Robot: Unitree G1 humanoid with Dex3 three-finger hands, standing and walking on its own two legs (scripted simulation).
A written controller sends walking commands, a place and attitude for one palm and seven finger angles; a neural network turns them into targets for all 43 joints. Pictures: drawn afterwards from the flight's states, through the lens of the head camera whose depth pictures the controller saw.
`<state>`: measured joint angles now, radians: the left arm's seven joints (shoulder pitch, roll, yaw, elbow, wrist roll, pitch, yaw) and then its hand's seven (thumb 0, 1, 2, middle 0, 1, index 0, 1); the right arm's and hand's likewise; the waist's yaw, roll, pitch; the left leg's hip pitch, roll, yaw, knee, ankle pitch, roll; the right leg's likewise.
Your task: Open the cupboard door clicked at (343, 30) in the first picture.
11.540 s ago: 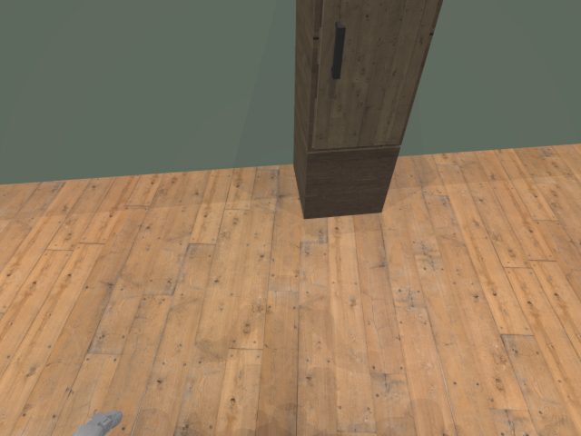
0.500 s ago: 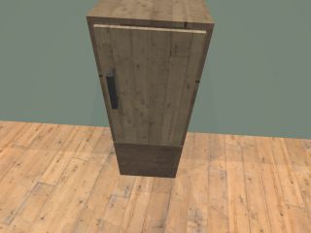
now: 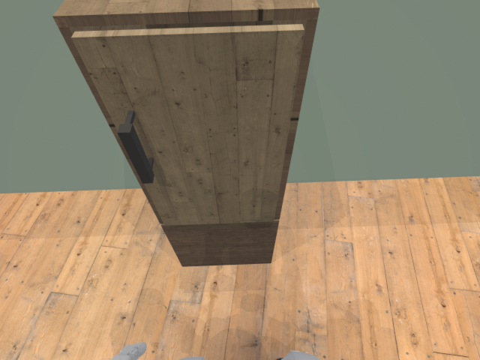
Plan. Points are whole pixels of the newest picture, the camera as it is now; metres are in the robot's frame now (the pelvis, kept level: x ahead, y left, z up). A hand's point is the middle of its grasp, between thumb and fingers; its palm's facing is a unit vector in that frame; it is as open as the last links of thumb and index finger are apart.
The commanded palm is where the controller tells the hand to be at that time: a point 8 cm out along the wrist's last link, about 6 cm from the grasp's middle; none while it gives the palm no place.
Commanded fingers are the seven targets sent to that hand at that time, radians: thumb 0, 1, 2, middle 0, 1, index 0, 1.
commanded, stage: come to a stop and stand still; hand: left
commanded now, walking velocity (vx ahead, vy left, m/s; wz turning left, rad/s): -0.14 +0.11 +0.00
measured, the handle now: (139, 148) +0.48 +0.21 +0.04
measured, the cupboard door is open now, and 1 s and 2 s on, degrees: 0 0 0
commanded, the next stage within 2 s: look again from close up in 0.94 s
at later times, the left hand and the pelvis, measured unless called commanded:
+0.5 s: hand out of the picture -0.03 +0.23 -0.17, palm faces +0.01 -0.97 -0.23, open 7.3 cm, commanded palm none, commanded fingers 0.00 0.90 0.90 -0.20 -0.30 -0.20 -0.30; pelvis -0.04 +0.04 +0.01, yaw -2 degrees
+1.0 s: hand out of the picture -0.09 +0.18 -0.17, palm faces -0.01 -0.99 -0.14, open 7.3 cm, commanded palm none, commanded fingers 0.00 0.90 0.90 -0.20 -0.30 -0.20 -0.30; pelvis -0.07 +0.03 +0.01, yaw -2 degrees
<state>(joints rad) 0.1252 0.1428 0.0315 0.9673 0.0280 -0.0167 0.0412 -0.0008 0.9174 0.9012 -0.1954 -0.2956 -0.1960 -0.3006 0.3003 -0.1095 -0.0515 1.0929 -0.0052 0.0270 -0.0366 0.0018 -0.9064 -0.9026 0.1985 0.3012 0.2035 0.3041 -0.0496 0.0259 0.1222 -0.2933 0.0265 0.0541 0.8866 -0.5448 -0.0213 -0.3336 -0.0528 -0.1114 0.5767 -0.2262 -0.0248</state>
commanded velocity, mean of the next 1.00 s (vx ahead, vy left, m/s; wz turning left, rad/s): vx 0.00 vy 0.00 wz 0.00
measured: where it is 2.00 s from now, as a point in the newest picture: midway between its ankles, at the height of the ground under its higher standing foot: outside the picture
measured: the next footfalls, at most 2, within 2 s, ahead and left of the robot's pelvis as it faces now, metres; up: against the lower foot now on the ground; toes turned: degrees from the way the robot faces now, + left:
left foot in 0.20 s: +0.02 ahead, +0.14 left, +0.00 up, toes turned +1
right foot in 0.48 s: -0.04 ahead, -0.06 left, +0.00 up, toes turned +1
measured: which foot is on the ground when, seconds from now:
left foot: up 0.00-0.18, down 0.20-1.00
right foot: down 0.00-0.20, up 0.22-0.46, down 0.48-1.00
